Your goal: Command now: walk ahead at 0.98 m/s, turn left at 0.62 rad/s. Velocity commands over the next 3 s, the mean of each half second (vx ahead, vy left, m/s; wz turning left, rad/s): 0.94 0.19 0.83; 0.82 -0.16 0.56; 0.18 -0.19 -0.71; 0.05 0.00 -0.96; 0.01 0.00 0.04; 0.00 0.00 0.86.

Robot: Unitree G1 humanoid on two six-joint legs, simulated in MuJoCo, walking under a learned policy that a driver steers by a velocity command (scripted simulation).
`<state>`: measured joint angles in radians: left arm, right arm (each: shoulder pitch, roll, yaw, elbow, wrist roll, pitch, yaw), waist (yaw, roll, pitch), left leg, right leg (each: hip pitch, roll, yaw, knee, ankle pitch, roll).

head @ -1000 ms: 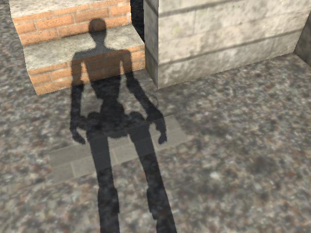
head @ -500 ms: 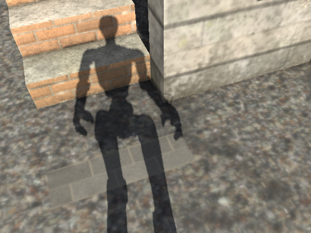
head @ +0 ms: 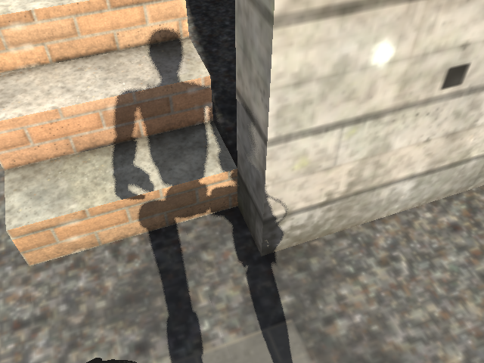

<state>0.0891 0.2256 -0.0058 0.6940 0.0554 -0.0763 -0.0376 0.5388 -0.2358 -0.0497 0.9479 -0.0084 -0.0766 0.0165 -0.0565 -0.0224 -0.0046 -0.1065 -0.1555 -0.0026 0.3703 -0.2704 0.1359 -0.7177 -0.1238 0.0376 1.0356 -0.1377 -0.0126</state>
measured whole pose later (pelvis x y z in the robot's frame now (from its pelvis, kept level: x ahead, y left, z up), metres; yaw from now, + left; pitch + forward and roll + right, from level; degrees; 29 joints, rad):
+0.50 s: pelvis +0.40 +0.06 +0.00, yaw +25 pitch +1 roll -3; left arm 0.47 0.33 0.10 0.95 0.03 -0.11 0.01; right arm 0.00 -0.35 -0.04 0.66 -0.03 0.00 0.13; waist 0.06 0.03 0.01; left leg -0.78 0.12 0.01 0.92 0.00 0.09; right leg 0.07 -0.11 -0.24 0.25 -0.30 0.13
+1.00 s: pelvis +0.73 +0.31 +0.01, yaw +45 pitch -1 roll -4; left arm 0.16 0.25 0.03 0.67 0.03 0.09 -0.04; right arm 0.58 -0.28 -0.05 0.83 -0.03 -0.01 -0.07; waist -0.03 -0.04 0.05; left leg -0.02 -0.06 -0.05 0.52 -0.33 0.07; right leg -1.04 0.12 -0.03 1.84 -0.36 -0.07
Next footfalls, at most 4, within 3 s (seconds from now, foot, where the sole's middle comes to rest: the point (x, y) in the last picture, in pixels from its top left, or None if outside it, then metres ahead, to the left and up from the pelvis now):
0.18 right None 0.40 -0.15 -0.77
0.62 left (140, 334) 0.62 0.29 -0.77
1.18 right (70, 189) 1.01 0.50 -0.58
1.60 left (14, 211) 0.93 0.65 -0.58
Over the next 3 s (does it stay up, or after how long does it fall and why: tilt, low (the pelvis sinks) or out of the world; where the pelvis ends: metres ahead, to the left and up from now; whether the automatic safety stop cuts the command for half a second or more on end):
stays up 1.15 0.49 0.23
